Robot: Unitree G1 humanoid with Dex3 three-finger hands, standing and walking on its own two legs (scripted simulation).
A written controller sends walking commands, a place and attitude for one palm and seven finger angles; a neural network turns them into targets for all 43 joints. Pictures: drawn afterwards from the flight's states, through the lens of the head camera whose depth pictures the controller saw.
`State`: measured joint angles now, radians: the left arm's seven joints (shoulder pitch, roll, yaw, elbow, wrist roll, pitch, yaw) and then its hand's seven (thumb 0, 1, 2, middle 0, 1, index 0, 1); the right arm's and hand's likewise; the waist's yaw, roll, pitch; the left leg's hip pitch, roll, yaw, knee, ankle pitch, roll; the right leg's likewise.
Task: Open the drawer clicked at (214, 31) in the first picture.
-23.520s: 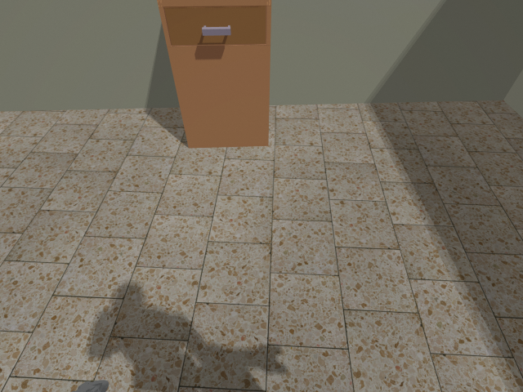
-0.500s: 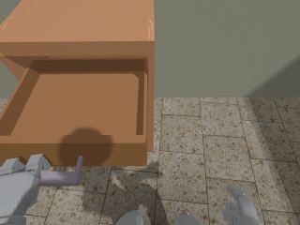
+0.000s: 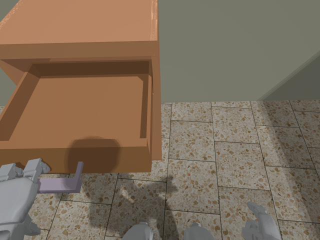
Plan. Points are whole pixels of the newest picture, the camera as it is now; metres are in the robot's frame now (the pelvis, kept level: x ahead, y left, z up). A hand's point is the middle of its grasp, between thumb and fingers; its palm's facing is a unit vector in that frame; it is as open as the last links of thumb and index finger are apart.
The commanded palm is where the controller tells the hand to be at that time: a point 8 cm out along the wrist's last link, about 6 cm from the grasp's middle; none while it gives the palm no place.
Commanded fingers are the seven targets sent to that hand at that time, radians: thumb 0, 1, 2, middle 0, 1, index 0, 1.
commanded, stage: lift the hand off the handle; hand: left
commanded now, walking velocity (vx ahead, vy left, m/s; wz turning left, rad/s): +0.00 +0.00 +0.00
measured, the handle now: (54, 175) +0.25 +0.28 +0.01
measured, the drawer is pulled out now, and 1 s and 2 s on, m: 0.30 0.30 0.30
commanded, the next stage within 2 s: draw the hand back to the body in 1.46 s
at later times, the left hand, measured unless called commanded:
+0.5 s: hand (24, 193) +0.20 +0.33 +0.03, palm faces -0.06 -0.01 -1.00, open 13.0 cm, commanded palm +0.19 +0.32 +0.10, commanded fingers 0.00 -0.50 0.30 -0.30 -1.20 -0.30 -1.20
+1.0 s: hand out of the picture +0.21 +0.33 +0.11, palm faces +0.05 +0.00 -1.00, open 13.2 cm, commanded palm +0.19 +0.33 +0.17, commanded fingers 0.00 -0.50 0.30 -0.30 -1.20 -0.30 -1.20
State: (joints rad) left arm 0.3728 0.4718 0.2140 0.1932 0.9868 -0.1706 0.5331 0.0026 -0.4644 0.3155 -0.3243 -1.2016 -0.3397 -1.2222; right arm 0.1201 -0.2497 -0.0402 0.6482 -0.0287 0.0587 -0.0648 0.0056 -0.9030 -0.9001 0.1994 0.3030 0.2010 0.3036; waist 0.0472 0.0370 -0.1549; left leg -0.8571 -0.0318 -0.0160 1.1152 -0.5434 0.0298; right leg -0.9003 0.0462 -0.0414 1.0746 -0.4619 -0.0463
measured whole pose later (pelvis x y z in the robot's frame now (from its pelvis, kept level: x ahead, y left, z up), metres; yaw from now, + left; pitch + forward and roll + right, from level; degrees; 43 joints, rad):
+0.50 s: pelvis +0.01 -0.01 +0.02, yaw +1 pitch +12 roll -1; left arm 0.32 0.51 0.19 0.21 0.98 -0.16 0.42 0.00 -0.48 0.31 -0.32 -1.20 -0.47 -1.23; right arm 0.13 -0.24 -0.02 0.65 -0.02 0.02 -0.10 0.01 -0.90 -0.90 0.20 0.30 0.20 0.30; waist 0.05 0.04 -0.11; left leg -0.70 -0.03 -0.04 0.98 -0.49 0.02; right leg -0.74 0.05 -0.05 0.94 -0.42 -0.05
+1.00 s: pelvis +0.02 +0.01 +0.05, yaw +1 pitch +7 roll -1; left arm 0.38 0.54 0.21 -0.02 0.90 -0.13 0.30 0.00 -0.49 0.31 -0.32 -1.20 -0.42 -1.24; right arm 0.11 -0.24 0.00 0.62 -0.01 0.04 -0.09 0.01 -0.90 -0.90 0.20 0.30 0.20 0.30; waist 0.09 0.07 -0.08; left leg -0.46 -0.04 -0.03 0.77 -0.42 0.04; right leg -0.50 0.03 -0.03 0.74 -0.36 -0.03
